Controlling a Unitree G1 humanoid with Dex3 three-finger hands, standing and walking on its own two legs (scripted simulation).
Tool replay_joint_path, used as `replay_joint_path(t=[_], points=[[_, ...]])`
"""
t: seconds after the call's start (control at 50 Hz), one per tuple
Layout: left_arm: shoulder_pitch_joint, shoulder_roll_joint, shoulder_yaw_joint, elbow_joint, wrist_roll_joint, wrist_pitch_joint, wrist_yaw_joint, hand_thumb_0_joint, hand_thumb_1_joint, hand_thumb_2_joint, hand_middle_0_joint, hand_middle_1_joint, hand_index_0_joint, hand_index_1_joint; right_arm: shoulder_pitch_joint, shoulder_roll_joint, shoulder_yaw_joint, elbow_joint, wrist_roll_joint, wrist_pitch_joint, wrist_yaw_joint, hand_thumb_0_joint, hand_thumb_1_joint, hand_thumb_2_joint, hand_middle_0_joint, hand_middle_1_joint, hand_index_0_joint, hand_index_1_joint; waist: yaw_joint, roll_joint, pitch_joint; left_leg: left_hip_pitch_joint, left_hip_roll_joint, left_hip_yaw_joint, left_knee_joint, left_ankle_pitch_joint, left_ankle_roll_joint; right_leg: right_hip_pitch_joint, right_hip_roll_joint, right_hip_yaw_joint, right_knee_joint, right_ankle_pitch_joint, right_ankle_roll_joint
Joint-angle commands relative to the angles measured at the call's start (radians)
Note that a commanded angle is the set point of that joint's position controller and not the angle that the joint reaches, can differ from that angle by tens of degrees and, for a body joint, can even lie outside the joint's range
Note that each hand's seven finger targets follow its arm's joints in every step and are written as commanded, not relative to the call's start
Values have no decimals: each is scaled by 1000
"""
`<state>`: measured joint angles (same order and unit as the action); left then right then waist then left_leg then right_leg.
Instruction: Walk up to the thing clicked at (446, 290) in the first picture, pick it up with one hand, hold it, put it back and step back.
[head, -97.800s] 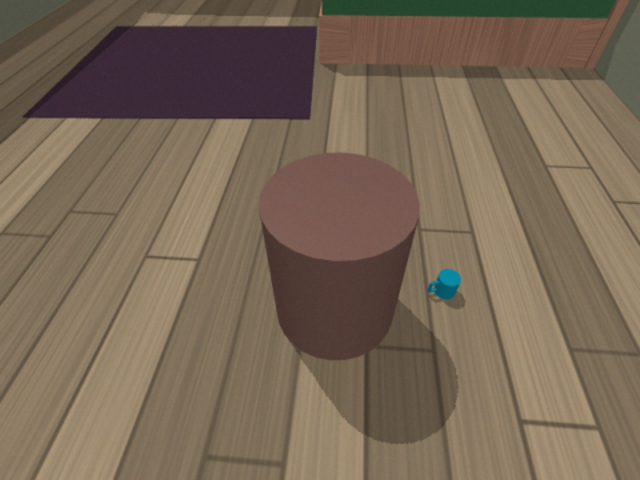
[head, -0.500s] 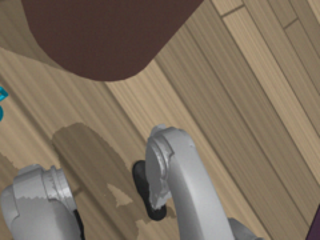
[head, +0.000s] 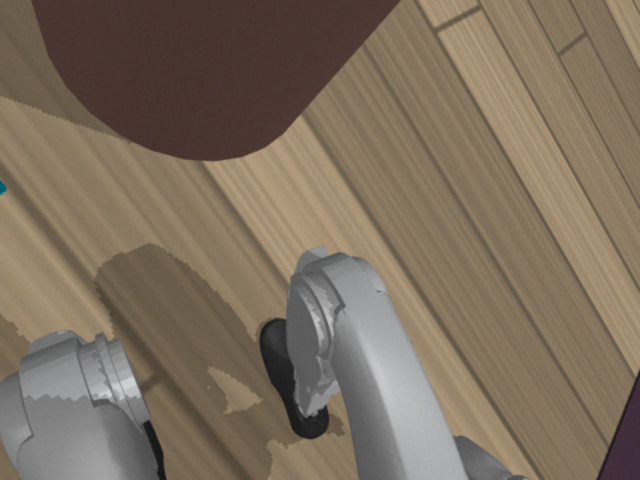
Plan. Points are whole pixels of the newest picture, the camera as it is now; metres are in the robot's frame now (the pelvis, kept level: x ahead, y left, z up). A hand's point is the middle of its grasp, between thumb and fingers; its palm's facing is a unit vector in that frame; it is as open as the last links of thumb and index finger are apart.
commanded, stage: close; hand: left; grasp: from above
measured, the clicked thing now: out of the picture +0.47 +0.29 -0.26
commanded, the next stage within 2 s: settle in 1.16 s
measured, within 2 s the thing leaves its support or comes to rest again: leaves its support in 1.64 s
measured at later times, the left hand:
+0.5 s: hand out of the picture +0.45 +0.30 -0.24, palm faces -0.43 -0.13 -0.89, open 12.3 cm
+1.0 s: hand out of the picture +0.45 +0.30 -0.24, palm faces -0.44 -0.14 -0.89, open 11.6 cm
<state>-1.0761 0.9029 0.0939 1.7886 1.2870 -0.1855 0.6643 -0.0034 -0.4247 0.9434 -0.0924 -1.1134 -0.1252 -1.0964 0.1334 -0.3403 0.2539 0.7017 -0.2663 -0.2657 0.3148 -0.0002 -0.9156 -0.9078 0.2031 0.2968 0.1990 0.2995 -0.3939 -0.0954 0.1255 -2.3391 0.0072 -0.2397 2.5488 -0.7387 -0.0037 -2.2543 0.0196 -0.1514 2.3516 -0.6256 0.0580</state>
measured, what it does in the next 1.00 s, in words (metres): stands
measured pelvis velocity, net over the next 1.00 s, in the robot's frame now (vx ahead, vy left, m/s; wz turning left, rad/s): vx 0.00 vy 0.00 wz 0.00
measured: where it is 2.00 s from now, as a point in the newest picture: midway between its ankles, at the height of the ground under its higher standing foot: (231, 442)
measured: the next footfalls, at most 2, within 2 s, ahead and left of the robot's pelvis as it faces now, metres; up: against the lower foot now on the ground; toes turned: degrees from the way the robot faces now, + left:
none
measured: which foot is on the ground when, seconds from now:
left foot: down 0.00-1.00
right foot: down 0.00-1.00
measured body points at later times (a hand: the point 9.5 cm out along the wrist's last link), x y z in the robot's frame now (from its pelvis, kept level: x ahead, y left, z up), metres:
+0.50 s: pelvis +0.00 +0.00 +0.00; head +0.26 +0.12 +0.34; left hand +0.47 +0.30 -0.19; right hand +0.04 -0.25 -0.06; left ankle +0.06 +0.12 -0.27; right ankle +0.12 -0.12 -0.27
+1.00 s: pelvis +0.00 +0.00 +0.01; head +0.26 +0.12 +0.34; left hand +0.47 +0.30 -0.18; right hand +0.04 -0.25 -0.05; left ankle +0.06 +0.12 -0.27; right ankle +0.12 -0.12 -0.27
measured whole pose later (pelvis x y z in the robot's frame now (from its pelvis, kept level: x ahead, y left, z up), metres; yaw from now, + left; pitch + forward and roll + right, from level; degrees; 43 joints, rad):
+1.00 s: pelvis +0.00 +0.00 +0.01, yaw +0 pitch +28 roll -14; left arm -1.09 0.93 0.05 1.79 1.27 -0.20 0.66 0.00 -0.22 0.90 -0.32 -1.04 -0.34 -1.02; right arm 0.13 -0.35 0.28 0.66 -0.27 -0.26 0.29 0.00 -0.91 -0.91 0.20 0.30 0.20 0.30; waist -0.40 -0.11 0.14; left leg -2.32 0.01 -0.24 2.53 -0.73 0.00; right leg -2.23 0.02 -0.15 2.33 -0.62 0.06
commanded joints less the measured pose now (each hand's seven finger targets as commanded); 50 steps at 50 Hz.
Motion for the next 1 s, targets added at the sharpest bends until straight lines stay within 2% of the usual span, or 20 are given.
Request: replay_joint_path(t=[0.0,0.04,0.06,0.16,0.2,0.26,0.32,0.34,0.38,0.42,0.48,0.52,0.58,0.6,0.64,0.74,0.78,0.86,0.92,0.98], points=[[-220,185,24,-76,-4,0,26,0,-406,944,-113,-1121,-136,-1097,188,-316,-102,15,6,7,-11,0,-912,-908,199,300,199,300,-31,486,-635,460,17,101,-295,221,5,376,51,-106,-166,224,-80],[-235,172,20,-81,2,-4,25,0,-389,922,-114,-1114,-141,-1085,198,-320,-100,12,1,9,-10,0,-910,-906,199,300,199,300,-44,474,-631,453,15,99,-290,238,8,370,49,-113,-165,239,-77],[-222,156,2,-33,0,0,19,0,-383,925,-124,-1111,-150,-1084,194,-313,-91,10,-5,10,-9,0,-911,-907,199,300,199,300,-71,439,-581,418,14,110,-277,210,14,375,53,-110,-176,224,-74],[-229,202,12,-59,3,-13,17,0,-335,928,-156,-1109,-182,-1082,181,-318,-87,3,-3,16,-24,0,-908,-906,199,300,199,300,-45,438,-590,418,16,107,-290,175,14,375,51,-102,-189,184,-77],[-249,168,-3,-73,4,-18,14,0,-311,921,-166,-1104,-194,-1074,191,-315,-85,7,-9,14,-20,0,-906,-905,199,300,199,300,-59,462,-602,448,16,101,-285,201,10,362,48,-112,-177,205,-75],[-244,169,-21,-50,0,-20,16,0,-293,916,-181,-1102,-210,-1071,184,-322,-80,-4,-7,12,-24,0,-908,-905,199,300,199,300,-73,427,-560,414,15,99,-285,176,14,365,50,-111,-186,194,-73],[-240,176,-22,-65,-5,-20,12,0,-261,926,-214,-1091,-239,-1065,179,-321,-77,-5,-8,9,-23,0,-908,-905,199,300,199,300,-60,436,-574,432,18,97,-289,181,11,369,52,-111,-185,192,-73],[-265,187,-9,-111,-5,-22,15,0,-255,922,-218,-1084,-243,-1058,191,-327,-80,-4,-5,9,-23,0,-907,-905,199,300,199,300,-50,477,-619,478,18,90,-298,216,4,369,48,-115,-175,219,-74],[-245,148,-30,-77,-5,-13,17,0,-238,900,-229,-1074,-256,-1046,171,-318,-79,-4,-6,8,-21,0,-908,-906,199,300,199,300,-52,485,-602,470,21,85,-297,215,1,351,51,-119,-167,224,-76],[-254,130,-49,-68,-8,-13,16,0,-227,887,-233,-1068,-262,-1037,184,-324,-74,-13,-7,5,-18,0,-907,-905,199,300,199,300,-79,434,-568,436,19,93,-280,212,9,362,54,-120,-180,230,-69],[-204,162,-25,-49,-15,-9,18,0,-196,905,-260,-1068,-286,-1040,184,-325,-77,-7,-5,4,-21,0,-906,-905,199,300,199,300,-49,455,-564,442,16,96,-301,195,5,360,52,-114,-183,203,-74],[-235,144,-41,-60,-16,-11,16,0,-162,920,-290,-1074,-315,-1048,185,-320,-71,-11,-10,3,-18,0,-907,-905,199,300,199,300,-67,433,-567,430,18,96,-285,193,10,371,54,-114,-190,210,-70],[-220,160,-36,-61,-24,-9,15,0,-169,896,-288,-1055,-313,-1029,182,-326,-75,-17,-1,5,-23,0,-908,-906,199,300,199,300,-56,417,-567,412,17,99,-292,166,13,380,54,-107,-203,187,-71],[-242,180,-16,-105,-19,-12,16,0,-150,894,-297,-1053,-324,-1025,205,-330,-78,-12,-1,5,-22,0,-907,-905,199,300,199,300,-43,462,-614,463,15,95,-303,213,6,383,50,-114,-188,218,-73],[-213,144,-41,-55,-18,-6,11,0,-131,896,-316,-1050,-341,-1023,191,-320,-72,-14,-9,4,-18,0,-907,-905,199,300,199,300,-64,440,-585,447,18,98,-292,212,8,390,58,-113,-189,227,-72],[-245,150,-45,-57,-20,-5,10,0,-92,894,-347,-1044,-373,-1018,191,-324,-70,-21,-6,3,-20,0,-908,-905,199,300,199,300,-75,425,-543,426,17,92,-302,163,9,360,52,-115,-198,186,-72],[-252,180,-21,-93,-25,-6,16,0,-68,910,-365,-1047,-388,-1023,194,-331,-75,-20,-1,7,-24,0,-906,-905,199,300,199,300,-51,451,-602,458,18,91,-308,199,6,389,52,-111,-197,210,-74],[-232,131,-59,-35,-17,-5,9,0,-33,905,-397,-1031,-418,-1009,182,-321,-68,-26,-5,4,-22,0,-907,-905,199,300,199,300,-83,410,-535,415,17,94,-291,167,10,366,55,-112,-197,193,-72],[-226,178,-36,-56,-23,-7,10,0,3,903,-426,-1024,-447,-1002,187,-325,-68,-30,2,6,-27,0,-907,-905,199,300,199,300,-59,403,-542,402,15,104,-299,156,14,382,54,-102,-217,175,-70],[-234,163,-45,-63,-19,-7,9,0,25,921,-445,-1032,-465,-1012,186,-324,-69,-32,0,8,-28,0,-909,-906,199,300,199,300,-65,427,-560,432,19,92,-303,179,8,380,55,-107,-200,193,-74]])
